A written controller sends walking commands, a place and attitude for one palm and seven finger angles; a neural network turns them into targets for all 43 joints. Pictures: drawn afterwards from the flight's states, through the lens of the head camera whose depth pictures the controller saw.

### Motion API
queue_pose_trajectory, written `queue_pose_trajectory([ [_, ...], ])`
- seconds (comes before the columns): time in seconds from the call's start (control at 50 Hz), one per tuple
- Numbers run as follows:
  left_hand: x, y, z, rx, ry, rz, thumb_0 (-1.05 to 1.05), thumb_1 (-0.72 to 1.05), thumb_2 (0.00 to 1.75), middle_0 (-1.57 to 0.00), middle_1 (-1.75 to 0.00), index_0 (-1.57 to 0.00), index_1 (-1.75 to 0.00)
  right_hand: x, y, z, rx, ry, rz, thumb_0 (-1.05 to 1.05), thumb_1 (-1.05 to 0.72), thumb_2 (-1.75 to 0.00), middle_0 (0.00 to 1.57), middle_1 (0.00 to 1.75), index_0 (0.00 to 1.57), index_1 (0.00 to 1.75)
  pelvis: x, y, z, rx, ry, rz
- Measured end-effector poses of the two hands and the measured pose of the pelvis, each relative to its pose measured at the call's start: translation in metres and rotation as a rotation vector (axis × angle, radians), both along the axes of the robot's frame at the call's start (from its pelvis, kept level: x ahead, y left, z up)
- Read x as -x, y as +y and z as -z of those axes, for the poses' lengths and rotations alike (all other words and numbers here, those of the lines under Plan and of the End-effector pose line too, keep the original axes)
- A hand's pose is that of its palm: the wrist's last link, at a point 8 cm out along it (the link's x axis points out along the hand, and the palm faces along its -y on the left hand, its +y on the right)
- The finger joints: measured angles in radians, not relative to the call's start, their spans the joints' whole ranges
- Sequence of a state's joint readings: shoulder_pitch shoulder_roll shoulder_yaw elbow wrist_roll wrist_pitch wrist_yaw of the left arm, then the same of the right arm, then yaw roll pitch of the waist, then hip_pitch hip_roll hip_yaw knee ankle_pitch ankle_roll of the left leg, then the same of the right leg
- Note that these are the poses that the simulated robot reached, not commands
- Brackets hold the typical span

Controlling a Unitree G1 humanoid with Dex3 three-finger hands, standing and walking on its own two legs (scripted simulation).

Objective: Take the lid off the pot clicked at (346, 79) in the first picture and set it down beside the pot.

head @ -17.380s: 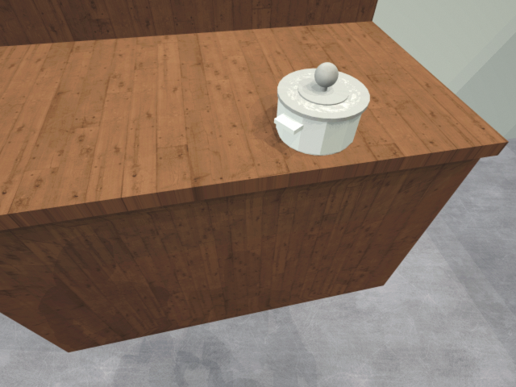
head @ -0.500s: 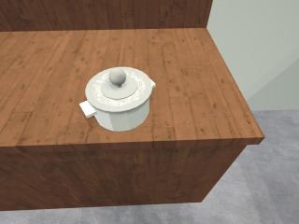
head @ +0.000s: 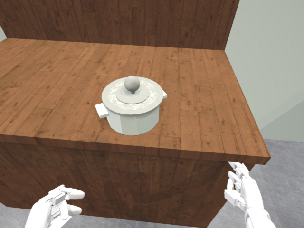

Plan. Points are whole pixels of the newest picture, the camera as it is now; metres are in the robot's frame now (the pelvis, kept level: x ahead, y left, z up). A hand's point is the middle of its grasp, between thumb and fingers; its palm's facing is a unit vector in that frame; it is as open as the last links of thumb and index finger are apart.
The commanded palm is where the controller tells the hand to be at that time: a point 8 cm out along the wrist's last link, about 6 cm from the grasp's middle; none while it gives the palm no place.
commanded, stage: lift the closed hand beside the body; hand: left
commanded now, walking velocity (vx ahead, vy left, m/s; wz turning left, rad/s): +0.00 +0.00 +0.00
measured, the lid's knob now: (132, 83) +0.45 +0.12 +0.17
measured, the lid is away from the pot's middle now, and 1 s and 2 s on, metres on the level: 0.00 0.00 0.00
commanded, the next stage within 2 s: raise the hand higher, near the body in 0.18 s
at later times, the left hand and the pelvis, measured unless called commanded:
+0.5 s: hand (56, 195) +0.15 +0.22 +0.11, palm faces +0.28 -0.83 -0.48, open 3.1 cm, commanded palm +0.09 +0.26 +0.14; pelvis -0.01 -0.02 +0.00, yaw -1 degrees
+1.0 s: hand (38, 162) +0.17 +0.24 +0.18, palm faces +0.37 -0.83 -0.41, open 3.1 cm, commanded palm +0.12 +0.28 +0.19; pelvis +0.00 +0.01 +0.00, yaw -1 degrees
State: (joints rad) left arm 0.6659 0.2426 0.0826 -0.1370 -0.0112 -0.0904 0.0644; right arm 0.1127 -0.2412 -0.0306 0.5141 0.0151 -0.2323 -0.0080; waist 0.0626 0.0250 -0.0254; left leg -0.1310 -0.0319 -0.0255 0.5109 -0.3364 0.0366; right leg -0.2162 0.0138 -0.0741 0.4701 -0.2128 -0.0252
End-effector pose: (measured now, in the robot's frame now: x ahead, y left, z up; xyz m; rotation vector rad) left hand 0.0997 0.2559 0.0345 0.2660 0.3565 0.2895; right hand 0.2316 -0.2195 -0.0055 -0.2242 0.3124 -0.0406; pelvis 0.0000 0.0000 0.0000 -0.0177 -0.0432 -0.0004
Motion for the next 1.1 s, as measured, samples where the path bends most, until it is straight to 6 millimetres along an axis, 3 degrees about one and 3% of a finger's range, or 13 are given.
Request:
queue_pose_trajectory([
  [0.08,0.005,0.001,-0.015,-0.030,-0.040,-0.048,0.01,0.90,0.90,-0.97,-1.14,-0.97,-1.14,-0.001,0.003,0.006,-0.018,0.007,-0.013,0.01,-0.91,-0.90,0.20,0.30,0.20,0.30,0.003,-0.007,0.000,-0.001,0.006,-0.011],
  [0.2,-0.003,-0.006,-0.049,-0.097,-0.144,-0.012,0.01,0.90,0.90,-1.17,-1.36,-1.18,-1.36,0.030,0.003,0.040,-0.048,0.154,-0.002,0.01,-0.90,-0.90,0.20,0.30,0.20,0.30,0.001,-0.016,0.000,-0.004,-0.003,-0.006],
  [0.32,-0.009,-0.005,-0.077,-0.189,-0.198,0.024,0.01,0.90,0.90,-1.26,-1.45,-1.26,-1.46,0.067,-0.001,0.071,-0.098,0.282,0.061,0.02,-0.90,-0.90,0.20,0.30,0.20,0.30,0.002,-0.018,-0.001,-0.006,-0.016,0.008],
  [0.44,-0.011,-0.003,-0.092,-0.249,-0.225,0.050,0.01,0.90,0.90,-1.29,-1.49,-1.29,-1.49,0.084,-0.012,0.079,-0.095,0.316,0.110,0.02,-0.90,-0.90,0.20,0.30,0.21,0.30,0.005,-0.018,-0.002,-0.006,-0.017,0.019],
  [0.54,-0.014,0.003,-0.101,-0.274,-0.268,0.048,0.01,0.89,0.90,-1.30,-1.49,-1.30,-1.49,0.079,-0.020,0.073,-0.065,0.284,0.125,0.02,-0.90,-0.90,0.20,0.30,0.20,0.30,0.006,-0.015,-0.002,-0.005,-0.018,0.021],
  [0.66,-0.019,0.010,-0.113,-0.280,-0.350,0.045,0.01,0.89,0.90,-1.30,-1.50,-1.30,-1.50,0.059,-0.018,0.057,-0.043,0.209,0.117,0.02,-0.90,-0.90,0.20,0.30,0.20,0.30,0.003,-0.009,-0.002,-0.003,-0.025,0.023],
  [0.88,-0.031,0.018,-0.141,-0.290,-0.507,0.066,0.01,0.89,0.90,-1.30,-1.50,-1.31,-1.50,0.031,0.020,0.041,-0.060,0.136,0.025,0.02,-0.90,-0.90,0.20,0.30,0.20,0.30,-0.003,0.006,-0.002,-0.001,-0.040,0.020],
  [1.1,-0.040,0.027,-0.171,-0.339,-0.626,0.083,0.01,0.89,0.90,-1.31,-1.50,-1.31,-1.50,0.039,0.046,0.055,-0.077,0.213,-0.026,0.02,-0.90,-0.90,0.20,0.30,0.21,0.30,-0.005,0.017,-0.001,0.000,-0.035,0.017],
])
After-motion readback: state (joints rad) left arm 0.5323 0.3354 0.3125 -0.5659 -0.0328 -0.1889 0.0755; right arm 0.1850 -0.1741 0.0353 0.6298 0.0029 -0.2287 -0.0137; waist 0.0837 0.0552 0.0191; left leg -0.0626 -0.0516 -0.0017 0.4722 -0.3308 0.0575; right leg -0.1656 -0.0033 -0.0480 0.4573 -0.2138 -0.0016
